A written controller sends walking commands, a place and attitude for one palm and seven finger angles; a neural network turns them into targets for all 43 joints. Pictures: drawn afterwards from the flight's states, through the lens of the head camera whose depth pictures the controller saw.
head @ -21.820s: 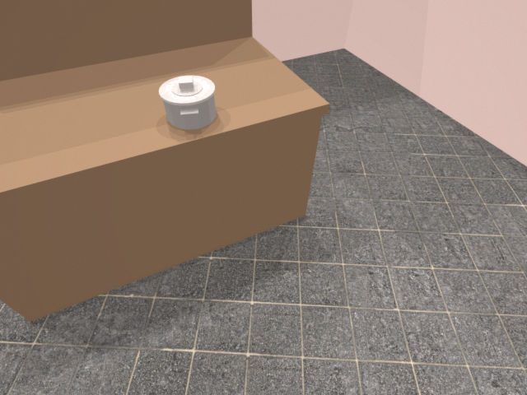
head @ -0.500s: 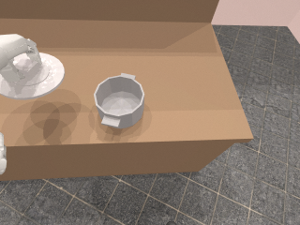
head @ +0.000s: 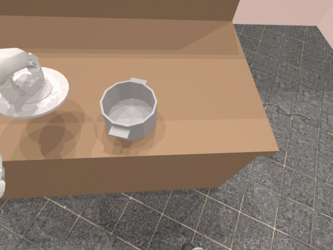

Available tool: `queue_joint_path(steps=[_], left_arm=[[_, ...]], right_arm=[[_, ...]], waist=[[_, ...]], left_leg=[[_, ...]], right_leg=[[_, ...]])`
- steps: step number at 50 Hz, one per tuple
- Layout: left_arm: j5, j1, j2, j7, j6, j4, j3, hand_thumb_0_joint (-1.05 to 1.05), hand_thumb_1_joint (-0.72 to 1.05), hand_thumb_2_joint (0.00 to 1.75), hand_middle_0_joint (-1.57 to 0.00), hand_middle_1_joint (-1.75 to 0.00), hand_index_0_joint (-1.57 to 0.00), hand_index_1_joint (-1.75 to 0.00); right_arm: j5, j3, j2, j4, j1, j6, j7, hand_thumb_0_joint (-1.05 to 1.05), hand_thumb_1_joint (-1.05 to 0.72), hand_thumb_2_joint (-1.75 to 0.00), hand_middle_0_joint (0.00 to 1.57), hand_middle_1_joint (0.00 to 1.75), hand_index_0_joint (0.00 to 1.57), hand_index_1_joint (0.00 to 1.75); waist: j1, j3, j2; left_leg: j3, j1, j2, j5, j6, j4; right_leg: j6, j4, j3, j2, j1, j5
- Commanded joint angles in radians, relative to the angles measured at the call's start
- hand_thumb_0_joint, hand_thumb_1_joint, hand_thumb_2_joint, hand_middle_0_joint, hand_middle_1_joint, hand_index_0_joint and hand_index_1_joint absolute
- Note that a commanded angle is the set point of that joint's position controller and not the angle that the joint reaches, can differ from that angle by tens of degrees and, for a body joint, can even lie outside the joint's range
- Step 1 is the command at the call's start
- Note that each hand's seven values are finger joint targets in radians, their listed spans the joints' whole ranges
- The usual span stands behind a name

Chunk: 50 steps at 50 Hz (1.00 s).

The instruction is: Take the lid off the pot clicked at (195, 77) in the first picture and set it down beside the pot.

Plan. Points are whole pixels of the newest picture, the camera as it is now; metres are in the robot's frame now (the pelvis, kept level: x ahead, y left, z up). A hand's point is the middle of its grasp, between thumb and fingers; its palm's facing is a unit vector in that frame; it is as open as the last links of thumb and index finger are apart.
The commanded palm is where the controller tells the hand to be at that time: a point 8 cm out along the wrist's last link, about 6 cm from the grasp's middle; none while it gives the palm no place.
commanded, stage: lower the lid onto the table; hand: left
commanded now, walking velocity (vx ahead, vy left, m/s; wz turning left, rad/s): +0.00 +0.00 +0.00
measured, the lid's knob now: (27, 83) +0.49 +0.33 +0.06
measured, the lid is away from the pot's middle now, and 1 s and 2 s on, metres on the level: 0.23 0.24 0.26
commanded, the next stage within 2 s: open the fingers wide in 1.76 s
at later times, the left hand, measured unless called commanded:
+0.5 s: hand (20, 96) +0.46 +0.33 +0.06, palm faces -0.48 -0.09 -0.87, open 7.6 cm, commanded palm +0.50 +0.33 +0.10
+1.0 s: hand (25, 105) +0.46 +0.34 +0.02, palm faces -0.49 -0.09 -0.87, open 7.6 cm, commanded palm +0.52 +0.33 +0.07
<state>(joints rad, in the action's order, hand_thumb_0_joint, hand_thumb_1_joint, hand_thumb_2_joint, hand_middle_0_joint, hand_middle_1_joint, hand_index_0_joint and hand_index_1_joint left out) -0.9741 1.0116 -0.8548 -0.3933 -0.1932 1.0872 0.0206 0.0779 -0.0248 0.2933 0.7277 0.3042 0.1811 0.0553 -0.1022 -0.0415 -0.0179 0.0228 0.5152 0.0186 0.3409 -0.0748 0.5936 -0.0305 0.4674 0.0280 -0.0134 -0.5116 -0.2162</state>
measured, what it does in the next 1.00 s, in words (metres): stands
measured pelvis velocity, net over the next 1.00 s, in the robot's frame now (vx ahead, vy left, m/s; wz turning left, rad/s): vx -0.02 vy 0.01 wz -0.02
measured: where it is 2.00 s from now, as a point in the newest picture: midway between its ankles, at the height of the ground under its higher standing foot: outside the picture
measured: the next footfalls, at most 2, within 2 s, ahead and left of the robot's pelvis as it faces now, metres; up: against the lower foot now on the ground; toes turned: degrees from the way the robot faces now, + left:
none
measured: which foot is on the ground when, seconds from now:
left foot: down 0.00-1.00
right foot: down 0.00-1.00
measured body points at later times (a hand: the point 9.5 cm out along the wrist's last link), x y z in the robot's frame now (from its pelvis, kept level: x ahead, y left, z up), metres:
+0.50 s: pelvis -0.01 +0.00 -0.01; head +0.11 +0.03 +0.43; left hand +0.48 +0.34 +0.11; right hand -0.02 -0.28 -0.12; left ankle -0.04 +0.07 -0.73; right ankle -0.01 -0.15 -0.73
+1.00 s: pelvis -0.02 +0.01 -0.02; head +0.11 +0.05 +0.41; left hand +0.48 +0.34 +0.07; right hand -0.04 -0.27 -0.13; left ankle -0.04 +0.07 -0.73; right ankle -0.01 -0.15 -0.73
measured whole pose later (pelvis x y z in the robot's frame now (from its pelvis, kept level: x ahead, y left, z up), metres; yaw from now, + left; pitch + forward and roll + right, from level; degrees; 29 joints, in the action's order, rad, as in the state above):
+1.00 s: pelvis -0.02 +0.01 -0.02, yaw -1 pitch +20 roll -5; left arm -1.03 1.01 -0.90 -0.33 -0.27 1.16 -0.03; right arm 0.06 -0.05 0.29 0.72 0.35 0.18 0.08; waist -0.16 -0.07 -0.01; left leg 0.02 0.73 0.01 0.40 -0.09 0.79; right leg -0.02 0.62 0.03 0.00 -0.71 -0.25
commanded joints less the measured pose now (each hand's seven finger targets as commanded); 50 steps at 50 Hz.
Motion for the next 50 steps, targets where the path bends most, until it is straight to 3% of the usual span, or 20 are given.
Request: queue_joint_path(steps=[1, 3, 5, 7, 10, 11, 16, 21, 22, 24, 25, 28, 31, 34, 38, 43, 45, 47, 49, 50], left_arm=[[0.016, 0.470, -0.326, 0.046, -0.017, -0.188, -0.085, 0.00, 0.70, 0.92, -1.19, -1.19, -0.78, -1.07], [0.014, 0.495, -0.344, 0.052, -0.023, -0.220, -0.091, 0.00, 0.70, 0.92, -1.19, -1.19, -0.78, -1.07], [0.007, 0.505, -0.388, 0.063, -0.037, -0.264, -0.129, 0.00, 0.70, 0.92, -1.19, -1.19, -0.78, -1.07], [0.011, 0.480, -0.339, 0.064, -0.034, -0.219, -0.098, 0.00, 0.70, 0.92, -1.19, -1.19, -0.78, -1.07], [0.010, 0.453, -0.351, 0.066, -0.031, -0.158, -0.101, 0.00, 0.70, 0.92, -1.19, -1.19, -0.78, -1.07], [0.006, 0.477, -0.357, 0.068, -0.031, -0.187, -0.100, 0.00, 0.70, 0.92, -1.19, -1.19, -0.78, -1.07], [0.002, 0.474, -0.360, 0.072, -0.041, -0.209, -0.113, 0.00, 0.70, 0.92, -1.19, -1.19, -0.78, -1.07], [-0.004, 0.430, -0.371, 0.071, -0.041, -0.132, -0.118, 0.00, 0.70, 0.92, -1.19, -1.19, -0.78, -1.07], [-0.005, 0.459, -0.352, 0.071, -0.042, -0.164, -0.101, 0.00, 0.70, 0.92, -1.19, -1.19, -0.78, -1.07], [-0.011, 0.459, -0.387, 0.077, -0.057, -0.210, -0.134, 0.00, 0.70, 0.92, -1.19, -1.19, -0.78, -1.07], [-0.014, 0.458, -0.386, 0.078, -0.060, -0.217, -0.137, 0.00, 0.70, 0.92, -1.19, -1.19, -0.78, -1.07], [-0.004, 0.409, -0.377, 0.077, -0.054, -0.120, -0.131, 0.00, 0.70, 0.92, -1.19, -1.19, -0.78, -1.07], [-0.016, 0.452, -0.350, 0.082, -0.063, -0.180, -0.108, 0.00, 0.70, 0.92, -1.19, -1.19, -0.78, -1.07], [-0.010, 0.426, -0.359, 0.084, -0.069, -0.124, -0.115, 0.00, 0.70, 0.92, -1.19, -1.19, -0.78, -1.07], [-0.020, 0.470, -0.371, 0.095, -0.076, -0.183, -0.120, 0.00, 0.70, 0.92, -1.19, -1.19, -0.78, -1.07], [-0.019, 0.444, -0.360, 0.099, -0.073, -0.100, -0.105, 0.00, 0.70, 0.92, -1.19, -1.19, -0.78, -1.07], [-0.034, 0.473, -0.395, 0.107, -0.083, -0.154, -0.127, 0.00, 0.70, 0.92, -1.19, -1.19, -0.78, -1.07], [-0.043, 0.468, -0.433, 0.116, -0.087, -0.164, -0.160, 0.00, 0.70, 0.92, -1.19, -1.19, -0.78, -1.07], [-0.033, 0.447, -0.378, 0.114, -0.082, -0.115, -0.124, 0.00, 0.70, 0.92, -1.19, -1.19, -0.78, -1.07], [-0.034, 0.443, -0.385, 0.115, -0.077, -0.092, -0.130, 0.00, 0.70, 0.92, -1.19, -1.19, -0.78, -1.07]], right_arm=[[-0.002, 0.059, 0.198, -0.038, 0.143, -0.011, 0.024, 0.00, -0.90, -0.90, 0.20, 0.30, 0.20, 0.30], [0.000, 0.058, 0.200, -0.034, 0.144, -0.016, 0.028, 0.00, -0.90, -0.90, 0.20, 0.30, 0.20, 0.30], [-0.005, 0.059, 0.200, -0.038, 0.150, -0.017, 0.031, 0.00, -0.90, -0.90, 0.20, 0.30, 0.20, 0.30], [-0.003, 0.058, 0.194, -0.036, 0.152, -0.021, 0.036, 0.00, -0.90, -0.90, 0.20, 0.30, 0.20, 0.30], [0.000, 0.051, 0.202, -0.029, 0.158, -0.023, 0.038, 0.00, -0.90, -0.90, 0.20, 0.30, 0.20, 0.30], [0.000, 0.052, 0.203, -0.030, 0.158, -0.022, 0.037, 0.00, -0.90, -0.90, 0.20, 0.30, 0.20, 0.30], [-0.009, 0.058, 0.198, -0.029, 0.170, -0.022, 0.036, 0.00, -0.90, -0.90, 0.20, 0.30, 0.20, 0.30], [-0.007, 0.054, 0.206, -0.027, 0.181, -0.014, 0.038, 0.00, -0.90, -0.90, 0.20, 0.30, 0.20, 0.30], [-0.008, 0.056, 0.206, -0.026, 0.183, -0.011, 0.037, 0.00, -0.90, -0.90, 0.20, 0.30, 0.20, 0.30], [-0.012, 0.061, 0.205, -0.030, 0.184, -0.013, 0.036, 0.00, -0.90, -0.90, 0.20, 0.30, 0.20, 0.30], [-0.017, 0.062, 0.203, -0.027, 0.192, -0.011, 0.035, 0.00, -0.90, -0.90, 0.20, 0.30, 0.20, 0.30], [-0.013, 0.055, 0.203, -0.030, 0.193, -0.008, 0.038, 0.00, -0.90, -0.90, 0.20, 0.30, 0.20, 0.30], [-0.017, 0.059, 0.202, -0.021, 0.199, -0.004, 0.035, 0.00, -0.90, -0.90, 0.20, 0.30, 0.20, 0.30], [-0.015, 0.052, 0.205, -0.024, 0.204, -0.006, 0.038, 0.00, -0.90, -0.90, 0.20, 0.30, 0.20, 0.30], [-0.020, 0.057, 0.205, -0.019, 0.216, -0.006, 0.041, 0.00, -0.90, -0.90, 0.20, 0.30, 0.20, 0.30], [-0.017, 0.046, 0.206, -0.018, 0.219, -0.005, 0.044, 0.00, -0.90, -0.90, 0.20, 0.30, 0.20, 0.30], [-0.023, 0.047, 0.208, -0.021, 0.224, -0.002, 0.043, 0.00, -0.90, -0.90, 0.20, 0.30, 0.20, 0.30], [-0.027, 0.047, 0.207, -0.028, 0.222, 0.001, 0.046, 0.00, -0.90, -0.90, 0.20, 0.30, 0.20, 0.30], [-0.026, 0.044, 0.203, -0.026, 0.226, -0.001, 0.043, 0.00, -0.90, -0.90, 0.20, 0.30, 0.20, 0.30], [-0.026, 0.044, 0.208, -0.026, 0.228, 0.004, 0.045, 0.00, -0.90, -0.90, 0.20, 0.30, 0.20, 0.30]], waist=[[-0.016, -0.458, -0.121], [-0.016, -0.473, -0.139], [-0.006, -0.523, -0.188], [-0.016, -0.492, -0.168], [-0.020, -0.437, -0.123], [-0.017, -0.458, -0.162], [-0.015, -0.505, -0.198], [-0.027, -0.457, -0.118], [-0.029, -0.464, -0.146], [-0.012, -0.515, -0.214], [-0.015, -0.540, -0.211], [-0.031, -0.462, -0.131], [-0.029, -0.489, -0.213], [-0.039, -0.459, -0.157], [-0.042, -0.524, -0.204], [-0.058, -0.455, -0.166], [-0.045, -0.517, -0.236], [-0.039, -0.544, -0.242], [-0.055, -0.508, -0.213], [-0.059, -0.491, -0.186]], left_leg=[[-0.049, -0.354, -0.019, -0.648, 0.017, 0.017], [-0.047, -0.350, -0.020, -0.612, 0.015, 0.019], [-0.063, -0.402, -0.023, -0.720, 0.030, 0.035], [-0.061, -0.385, -0.026, -0.688, 0.031, 0.034], [-0.050, -0.316, -0.023, -0.616, 0.019, 0.038], [-0.051, -0.327, -0.023, -0.618, 0.023, 0.037], [-0.059, -0.365, -0.026, -0.708, 0.032, 0.061], [-0.048, -0.276, -0.021, -0.616, 0.020, 0.069], [-0.053, -0.296, -0.025, -0.625, 0.026, 0.066], [-0.061, -0.352, -0.028, -0.712, 0.039, 0.082], [-0.069, -0.373, -0.030, -0.740, 0.044, 0.089], [-0.048, -0.265, -0.021, -0.607, 0.021, 0.087], [-0.073, -0.344, -0.034, -0.694, 0.046, 0.096], [-0.066, -0.283, -0.031, -0.637, 0.034, 0.103], [-0.074, -0.323, -0.036, -0.650, 0.041, 0.117], [-0.064, -0.233, -0.032, -0.567, 0.032, 0.128], [-0.076, -0.284, -0.036, -0.647, 0.047, 0.141], [-0.083, -0.294, -0.037, -0.672, 0.053, 0.151], [-0.077, -0.269, -0.039, -0.678, 0.045, 0.158], [-0.084, -0.253, -0.039, -0.648, 0.046, 0.158]], right_leg=[[0.070, 0.024, 0.038, 0.049, 0.071, 0.290], [0.072, 0.027, 0.036, 0.046, 0.074, 0.278], [0.075, 0.041, 0.034, 0.048, 0.073, 0.310], [0.072, 0.038, 0.042, 0.048, 0.043, 0.273], [0.071, 0.045, 0.040, 0.048, 0.033, 0.262], [0.074, 0.047, 0.038, 0.047, 0.032, 0.258], [0.075, 0.059, 0.038, 0.050, 0.021, 0.285], [0.070, 0.069, 0.040, 0.052, 0.005, 0.257], [0.073, 0.070, 0.043, 0.053, -0.011, 0.246], [0.080, 0.079, 0.042, 0.054, -0.019, 0.263], [0.078, 0.082, 0.043, 0.057, -0.021, 0.263], [0.072, 0.079, 0.041, 0.056, -0.022, 0.235], [0.078, 0.086, 0.051, 0.060, -0.079, 0.209], [0.076, 0.094, 0.050, 0.061, -0.088, 0.197], [0.077, 0.105, 0.050, 0.062, -0.098, 0.183], [0.074, 0.119, 0.052, 0.065, -0.132, 0.151], [0.079, 0.136, 0.051, 0.065, -0.138, 0.165], [0.080, 0.140, 0.050, 0.064, -0.133, 0.169], [0.077, 0.142, 0.055, 0.066, -0.156, 0.178], [0.073, 0.145, 0.058, 0.068, -0.171, 0.149]])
